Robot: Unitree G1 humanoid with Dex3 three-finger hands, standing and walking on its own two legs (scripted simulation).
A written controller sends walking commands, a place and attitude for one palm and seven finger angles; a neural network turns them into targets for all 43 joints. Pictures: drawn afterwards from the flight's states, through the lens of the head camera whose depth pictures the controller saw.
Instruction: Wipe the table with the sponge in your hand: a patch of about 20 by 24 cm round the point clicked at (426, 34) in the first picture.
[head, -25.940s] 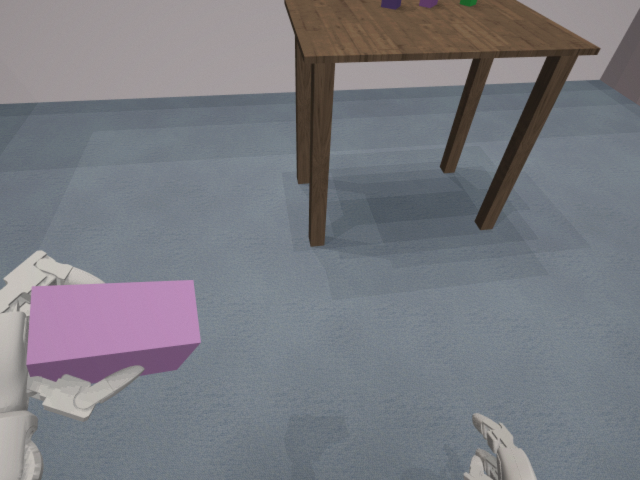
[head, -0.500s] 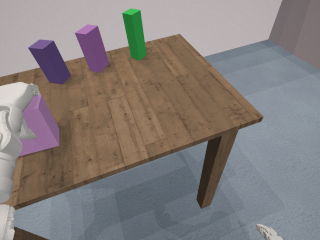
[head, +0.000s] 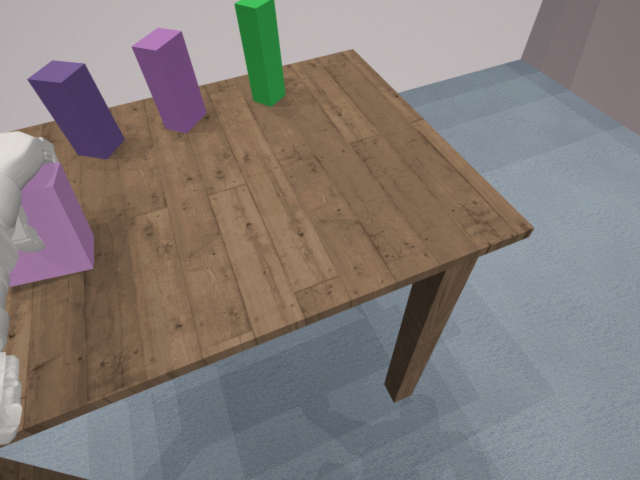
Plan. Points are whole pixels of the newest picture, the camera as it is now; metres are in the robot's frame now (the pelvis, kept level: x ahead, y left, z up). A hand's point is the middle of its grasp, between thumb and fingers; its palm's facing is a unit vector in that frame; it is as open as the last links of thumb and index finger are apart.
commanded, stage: wipe forward along the first lane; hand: left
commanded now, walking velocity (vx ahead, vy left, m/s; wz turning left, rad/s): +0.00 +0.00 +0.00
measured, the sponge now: (37, 239) +0.38 +0.39 +0.10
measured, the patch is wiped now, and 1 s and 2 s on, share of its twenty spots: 0.40 0.40 0.60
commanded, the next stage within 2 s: slide across to the middle lane in 0.08 s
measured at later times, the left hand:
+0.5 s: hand (51, 182) +0.42 +0.35 +0.16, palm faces -0.05 +0.02 -1.00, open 10.4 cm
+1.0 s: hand (101, 166) +0.45 +0.30 +0.16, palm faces -0.05 -0.01 -1.00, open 10.4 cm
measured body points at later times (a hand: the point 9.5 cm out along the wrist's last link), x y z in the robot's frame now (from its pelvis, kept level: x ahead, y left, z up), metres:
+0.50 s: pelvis +0.02 +0.02 +0.00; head +0.05 -0.01 +0.45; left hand +0.42 +0.35 +0.21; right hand +0.15 -0.24 -0.13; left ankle -0.02 +0.09 -0.74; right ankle +0.00 -0.10 -0.74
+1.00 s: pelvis +0.04 +0.00 +0.01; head +0.07 -0.03 +0.45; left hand +0.45 +0.30 +0.21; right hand +0.17 -0.25 -0.13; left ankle -0.02 +0.09 -0.74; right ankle +0.00 -0.10 -0.74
